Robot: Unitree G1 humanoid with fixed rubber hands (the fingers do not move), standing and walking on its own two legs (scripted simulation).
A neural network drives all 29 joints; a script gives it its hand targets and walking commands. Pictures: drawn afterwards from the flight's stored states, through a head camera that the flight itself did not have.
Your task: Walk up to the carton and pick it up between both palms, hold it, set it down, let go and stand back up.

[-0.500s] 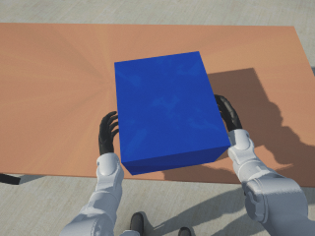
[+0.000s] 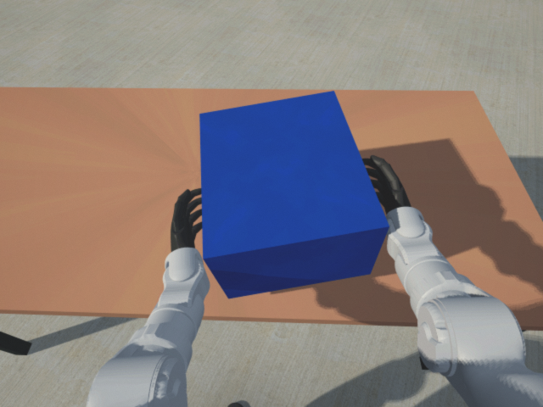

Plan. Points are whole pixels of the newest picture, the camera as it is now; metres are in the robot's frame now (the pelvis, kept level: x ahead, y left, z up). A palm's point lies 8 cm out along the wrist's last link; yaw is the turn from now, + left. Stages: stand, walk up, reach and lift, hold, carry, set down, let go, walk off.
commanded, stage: reach and lift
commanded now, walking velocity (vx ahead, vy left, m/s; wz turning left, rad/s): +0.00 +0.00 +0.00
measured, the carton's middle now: (282, 191) +0.46 +0.03 +0.01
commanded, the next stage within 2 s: none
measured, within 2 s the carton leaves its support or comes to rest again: neither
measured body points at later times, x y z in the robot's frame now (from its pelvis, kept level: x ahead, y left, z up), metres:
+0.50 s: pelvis +0.02 +0.01 +0.01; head +0.04 +0.02 +0.46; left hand +0.38 +0.20 +0.07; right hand +0.44 -0.14 +0.10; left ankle +0.05 +0.15 -0.74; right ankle +0.00 -0.11 -0.74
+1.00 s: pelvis +0.01 +0.01 +0.01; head -0.01 +0.04 +0.46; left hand +0.38 +0.22 +0.12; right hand +0.42 -0.12 +0.14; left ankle +0.05 +0.15 -0.74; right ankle +0.00 -0.11 -0.74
